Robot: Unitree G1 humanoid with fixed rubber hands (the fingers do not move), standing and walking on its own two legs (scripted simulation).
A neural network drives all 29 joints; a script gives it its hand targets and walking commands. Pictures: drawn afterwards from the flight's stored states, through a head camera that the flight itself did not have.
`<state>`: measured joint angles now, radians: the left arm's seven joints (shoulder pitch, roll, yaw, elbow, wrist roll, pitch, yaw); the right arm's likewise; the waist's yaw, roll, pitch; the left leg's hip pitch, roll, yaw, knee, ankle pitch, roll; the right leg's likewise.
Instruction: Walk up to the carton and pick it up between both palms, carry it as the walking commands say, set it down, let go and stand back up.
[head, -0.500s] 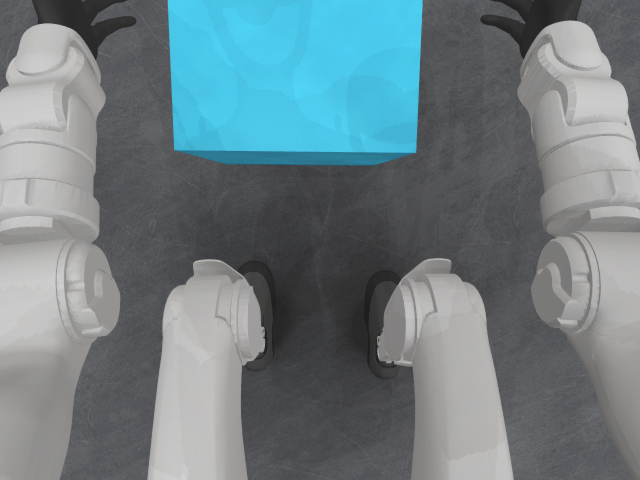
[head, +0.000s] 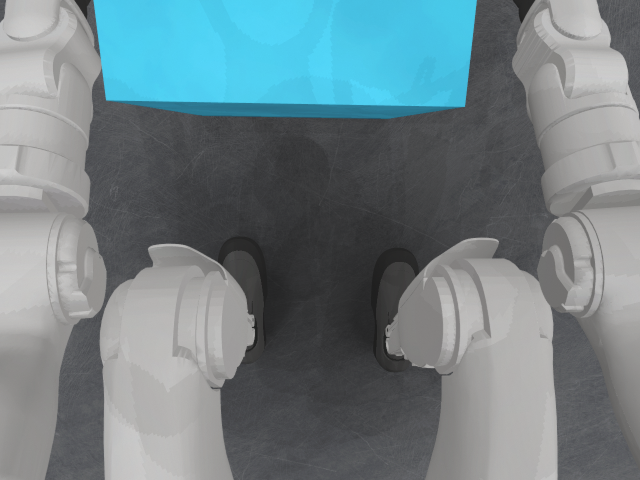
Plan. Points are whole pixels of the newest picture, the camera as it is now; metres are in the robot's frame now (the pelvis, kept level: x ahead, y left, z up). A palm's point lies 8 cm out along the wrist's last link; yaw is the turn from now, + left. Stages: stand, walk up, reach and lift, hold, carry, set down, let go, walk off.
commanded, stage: reach and lift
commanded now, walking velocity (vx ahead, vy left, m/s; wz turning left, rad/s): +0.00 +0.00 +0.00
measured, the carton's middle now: out of the picture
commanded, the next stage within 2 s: none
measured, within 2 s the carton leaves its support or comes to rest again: leaves its support in 1.66 s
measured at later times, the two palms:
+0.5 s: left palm out of the picture +0.54 +0.22 -0.16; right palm out of the picture +0.55 -0.18 -0.17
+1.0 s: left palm out of the picture +0.54 +0.21 -0.16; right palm out of the picture +0.55 -0.14 -0.16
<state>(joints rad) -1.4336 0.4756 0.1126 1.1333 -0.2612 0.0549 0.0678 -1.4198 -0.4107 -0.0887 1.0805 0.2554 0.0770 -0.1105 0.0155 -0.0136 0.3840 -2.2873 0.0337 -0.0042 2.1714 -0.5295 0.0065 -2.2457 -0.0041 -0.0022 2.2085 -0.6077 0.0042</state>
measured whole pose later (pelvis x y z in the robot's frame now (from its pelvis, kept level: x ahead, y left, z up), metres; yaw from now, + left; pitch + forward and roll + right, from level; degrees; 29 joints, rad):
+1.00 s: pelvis -0.01 +0.00 +0.01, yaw +0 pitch +37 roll -1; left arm -1.54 0.42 -0.04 1.22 -0.33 0.04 0.09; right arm -1.51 -0.35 -0.05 1.19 0.26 0.04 -0.15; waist 0.03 -0.01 0.38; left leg -2.28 0.02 0.00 2.12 -0.49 0.02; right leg -2.23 -0.02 0.00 2.16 -0.58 0.01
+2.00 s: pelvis +0.01 +0.00 +0.03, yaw -1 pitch +44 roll -1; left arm -1.34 0.30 0.28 0.90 -0.01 0.29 0.02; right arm -1.31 -0.23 -0.34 0.86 0.01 0.28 -0.08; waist 0.04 -0.03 0.11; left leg -2.30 0.03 -0.01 2.06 -0.53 0.00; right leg -2.26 0.02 0.00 2.08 -0.59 0.01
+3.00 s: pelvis +0.01 +0.00 +0.12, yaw -1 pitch +48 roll -1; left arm -1.11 0.16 0.42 0.69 0.14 0.43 -0.06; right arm -1.10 -0.10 -0.46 0.66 -0.13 0.41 0.00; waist 0.03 -0.03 -0.14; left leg -2.11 0.01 -0.02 1.73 -0.45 0.00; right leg -2.08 0.02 0.00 1.75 -0.51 0.01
